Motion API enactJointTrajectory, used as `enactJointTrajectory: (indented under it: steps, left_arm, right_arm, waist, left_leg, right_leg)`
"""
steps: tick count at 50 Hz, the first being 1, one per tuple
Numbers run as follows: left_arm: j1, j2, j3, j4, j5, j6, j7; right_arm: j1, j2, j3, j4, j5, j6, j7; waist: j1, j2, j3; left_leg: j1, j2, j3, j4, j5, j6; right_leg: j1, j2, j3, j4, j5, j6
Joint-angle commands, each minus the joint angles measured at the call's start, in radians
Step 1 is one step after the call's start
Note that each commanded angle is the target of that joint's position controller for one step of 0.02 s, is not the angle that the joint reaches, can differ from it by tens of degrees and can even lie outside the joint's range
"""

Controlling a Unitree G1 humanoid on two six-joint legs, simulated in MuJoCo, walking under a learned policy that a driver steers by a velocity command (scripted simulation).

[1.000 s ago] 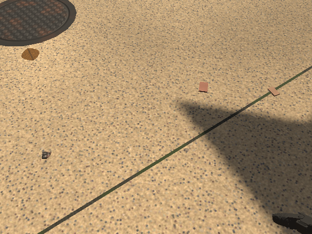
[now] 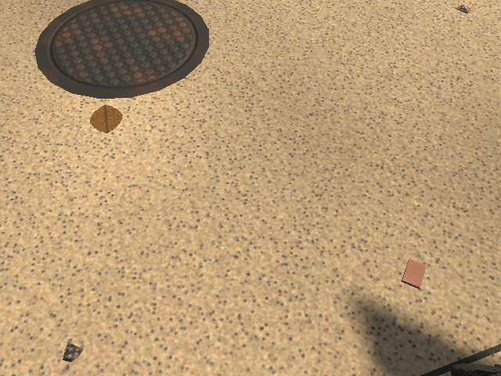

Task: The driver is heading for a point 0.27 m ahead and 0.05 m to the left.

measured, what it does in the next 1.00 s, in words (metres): walks ahead: right foot, then left foot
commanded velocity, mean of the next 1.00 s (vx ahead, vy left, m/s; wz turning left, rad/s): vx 0.15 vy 0.00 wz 0.17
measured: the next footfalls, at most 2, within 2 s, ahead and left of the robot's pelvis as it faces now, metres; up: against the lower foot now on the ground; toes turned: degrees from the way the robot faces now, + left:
right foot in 0.40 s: +0.38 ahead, -0.10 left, +0.00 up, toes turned +9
left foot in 0.66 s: +0.25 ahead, +0.13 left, +0.00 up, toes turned +7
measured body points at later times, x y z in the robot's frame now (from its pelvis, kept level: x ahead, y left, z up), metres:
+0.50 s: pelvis +0.22 -0.02 +0.01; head +0.25 -0.02 +0.46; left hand +0.36 +0.25 -0.08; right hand +0.36 -0.28 -0.11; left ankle +0.12 +0.08 -0.69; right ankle +0.34 -0.11 -0.71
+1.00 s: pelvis +0.28 +0.01 +0.02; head +0.29 +0.02 +0.47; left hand +0.36 +0.29 -0.11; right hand +0.38 -0.23 -0.12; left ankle +0.21 +0.13 -0.71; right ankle +0.34 -0.11 -0.71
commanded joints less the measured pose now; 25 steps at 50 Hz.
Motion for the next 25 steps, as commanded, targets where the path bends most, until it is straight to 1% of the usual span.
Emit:
enactJointTrajectory:
  steps: [1,2,3,4,5,6,7,8,10,11,12,13,15,17,18,19,20,21,22,23,24,25]
  left_arm:
    - [-0.113,0.140,0.010,-0.162,-0.039,-0.083,-0.020]
    - [-0.137,0.125,0.003,-0.172,-0.036,-0.096,-0.017]
    - [-0.134,0.125,0.006,-0.159,-0.008,-0.098,-0.009]
    - [-0.110,0.138,0.014,-0.146,0.005,-0.087,-0.006]
    - [-0.090,0.138,0.017,-0.138,0.010,-0.072,-0.007]
    - [-0.069,0.122,0.016,-0.132,0.015,-0.058,-0.006]
    - [-0.061,0.102,0.011,-0.128,0.019,-0.047,-0.004]
    - [-0.073,0.083,0.004,-0.132,0.021,-0.039,-0.002]
    - [-0.119,0.052,-0.010,-0.142,0.022,-0.033,-0.003]
    - [-0.147,0.045,-0.014,-0.145,0.020,-0.034,-0.007]
    - [-0.179,0.044,-0.016,-0.150,0.017,-0.037,-0.013]
    - [-0.204,0.048,-0.017,-0.154,0.013,-0.039,-0.019]
    - [-0.229,0.062,-0.013,-0.160,0.011,-0.042,-0.028]
    - [-0.233,0.086,-0.005,-0.161,0.021,-0.046,-0.035]
    - [-0.218,0.098,0.001,-0.157,0.026,-0.049,-0.036]
    - [-0.179,0.099,0.004,-0.142,0.032,-0.053,-0.036]
    - [-0.146,0.120,0.009,-0.131,0.042,-0.058,-0.031]
    - [-0.141,0.172,0.014,-0.143,0.057,-0.060,-0.024]
    - [-0.111,0.123,0.001,-0.136,0.059,-0.045,-0.019]
    - [-0.078,0.050,-0.017,-0.118,0.035,-0.030,-0.022]
    - [-0.086,0.035,-0.029,-0.105,0.019,-0.019,-0.028]
    - [-0.118,0.050,-0.027,-0.104,0.017,-0.009,-0.030]
  right_arm:
    - [0.321,-0.212,-0.065,-0.003,-0.010,-0.024,-0.011]
    - [0.273,-0.187,-0.058,-0.004,-0.009,-0.034,-0.013]
    - [0.201,-0.151,-0.047,-0.014,-0.009,-0.036,-0.015]
    - [0.141,-0.118,-0.034,-0.035,-0.025,-0.037,-0.021]
    - [0.113,-0.111,-0.031,-0.048,-0.034,-0.036,-0.025]
    - [0.107,-0.116,-0.032,-0.047,-0.034,-0.038,-0.029]
    - [0.113,-0.129,-0.034,-0.039,-0.034,-0.039,-0.034]
    - [0.122,-0.141,-0.037,-0.029,-0.033,-0.039,-0.040]
    - [0.129,-0.146,-0.037,-0.013,-0.025,-0.031,-0.053]
    - [0.138,-0.142,-0.036,-0.005,-0.022,-0.025,-0.057]
    - [0.156,-0.139,-0.034,0.005,-0.021,-0.019,-0.061]
    - [0.174,-0.138,-0.032,0.016,-0.021,-0.015,-0.064]
    - [0.187,-0.131,-0.027,0.035,-0.025,-0.010,-0.064]
    - [0.180,-0.122,-0.021,0.050,-0.027,-0.008,-0.062]
    - [0.173,-0.117,-0.019,0.057,-0.026,-0.007,-0.062]
    - [0.155,-0.108,-0.015,0.061,-0.023,-0.005,-0.062]
    - [0.171,-0.093,-0.010,0.066,-0.027,-0.007,-0.062]
    - [0.246,-0.068,-0.002,0.061,-0.047,-0.015,-0.059]
    - [0.350,-0.032,0.013,0.093,-0.040,-0.016,-0.062]
    - [0.309,-0.076,0.009,0.093,-0.035,-0.001,-0.062]
    - [0.257,-0.109,-0.002,0.078,-0.023,0.020,-0.063]
    - [0.219,-0.106,-0.007,0.079,-0.018,0.045,-0.070]
  waist:
    - [-0.177,0.097,-0.322]
    - [-0.141,0.047,-0.228]
    - [-0.095,0.004,-0.162]
    - [-0.053,0.025,-0.132]
    - [-0.031,0.032,-0.121]
    - [-0.018,0.019,-0.122]
    - [-0.011,0.012,-0.120]
    - [-0.011,0.015,-0.115]
    - [-0.026,0.039,-0.117]
    - [-0.042,0.052,-0.123]
    - [-0.063,0.061,-0.131]
    - [-0.078,0.064,-0.137]
    - [-0.089,0.072,-0.133]
    - [-0.082,0.077,-0.124]
    - [-0.069,0.078,-0.123]
    - [-0.040,0.071,-0.127]
    - [-0.030,0.038,-0.147]
    - [-0.075,-0.064,-0.226]
    - [-0.076,-0.183,-0.341]
    - [-0.033,-0.223,-0.362]
    - [-0.029,-0.167,-0.312]
    - [-0.034,-0.125,-0.257]
  left_leg:
    - [0.871,0.334,-0.771,-0.383,-0.179,0.272]
    - [0.737,0.293,-0.648,-0.376,-0.101,0.237]
    - [0.593,0.253,-0.545,-0.377,0.016,0.208]
    - [0.482,0.231,-0.460,-0.386,0.203,0.194]
    - [0.412,0.219,-0.413,-0.393,0.360,0.191]
    - [0.367,0.213,-0.361,-0.390,0.506,0.192]
    - [0.326,0.201,-0.306,-0.389,0.616,0.189]
    - [0.298,0.183,-0.259,-0.389,0.682,0.181]
    - [0.270,0.133,-0.177,-0.378,0.696,0.140]
    - [0.269,0.113,-0.152,-0.372,0.668,0.118]
    - [0.281,0.108,-0.149,-0.368,0.630,0.103]
    - [0.298,0.113,-0.157,-0.364,0.585,0.095]
    - [0.340,0.143,-0.193,-0.344,0.518,0.089]
    - [0.390,0.173,-0.236,-0.289,0.496,0.082]
    - [0.408,0.179,-0.255,-0.251,0.485,0.073]
    - [0.410,0.163,-0.256,-0.197,0.470,0.055]
    - [0.391,0.111,-0.239,-0.124,0.437,0.017]
    - [0.299,0.033,-0.217,-0.009,0.239,-0.030]
    - [0.182,-0.022,-0.188,0.150,-0.104,-0.094]
    - [0.126,-0.024,-0.176,0.263,-0.472,-0.135]
    - [0.080,0.001,-0.191,0.306,-0.538,-0.151]
    - [0.058,0.022,-0.183,0.334,-0.503,-0.165]
  right_leg:
    - [-0.763,0.068,0.249,0.544,-0.021,-0.037]
    - [-0.749,0.026,0.244,0.465,0.065,-0.055]
    - [-0.686,-0.009,0.243,0.373,0.119,-0.051]
    - [-0.602,-0.033,0.243,0.322,0.156,-0.043]
    - [-0.543,-0.036,0.236,0.299,0.163,-0.030]
    - [-0.509,-0.032,0.220,0.264,0.165,-0.012]
    - [-0.485,-0.023,0.203,0.221,0.188,0.004]
    - [-0.474,-0.011,0.189,0.162,0.230,0.016]
    - [-0.435,0.010,0.171,0.008,0.371,0.024]
    - [-0.407,0.025,0.165,-0.072,0.458,0.021]
    - [-0.387,0.039,0.164,-0.139,0.540,0.018]
    - [-0.371,0.050,0.167,-0.187,0.596,0.015]
    - [-0.362,0.055,0.186,-0.249,0.616,0.000]
    - [-0.366,0.056,0.200,-0.295,0.557,-0.029]
    - [-0.350,0.059,0.201,-0.323,0.534,-0.046]
    - [-0.295,0.065,0.190,-0.385,0.574,-0.066]
    - [-0.191,0.038,0.207,-0.433,0.807,-0.091]
    - [-0.004,-0.083,0.313,-0.364,1.167,-0.155]
    - [0.171,-0.216,0.455,-0.335,1.263,-0.304]
    - [0.165,-0.276,0.564,-0.392,1.153,-0.364]
    - [0.112,-0.269,0.594,-0.437,0.907,-0.347]
    - [0.046,-0.247,0.590,-0.478,0.674,-0.315]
